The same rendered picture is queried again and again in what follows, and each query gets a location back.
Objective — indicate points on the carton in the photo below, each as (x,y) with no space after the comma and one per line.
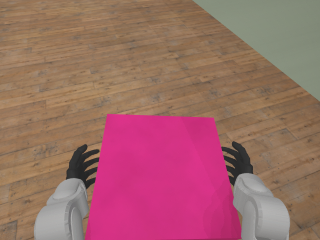
(162,178)

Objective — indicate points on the right robot hand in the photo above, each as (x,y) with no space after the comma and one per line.
(242,163)

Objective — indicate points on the left robot forearm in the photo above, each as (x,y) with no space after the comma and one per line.
(61,218)

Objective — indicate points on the right robot forearm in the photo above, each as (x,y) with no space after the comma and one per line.
(264,217)

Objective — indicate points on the left robot hand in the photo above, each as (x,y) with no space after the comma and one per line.
(77,166)

